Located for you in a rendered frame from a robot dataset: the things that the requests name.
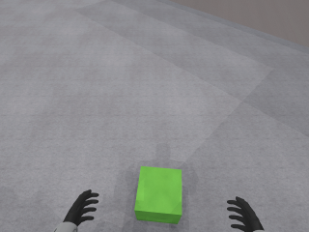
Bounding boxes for carton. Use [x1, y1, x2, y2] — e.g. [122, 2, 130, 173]
[134, 166, 183, 224]

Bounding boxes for right robot hand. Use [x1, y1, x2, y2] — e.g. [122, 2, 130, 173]
[227, 197, 265, 232]

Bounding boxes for robot left forearm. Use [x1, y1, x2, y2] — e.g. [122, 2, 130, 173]
[53, 221, 78, 232]

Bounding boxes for left robot hand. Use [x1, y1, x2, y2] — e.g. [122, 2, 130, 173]
[63, 189, 99, 226]

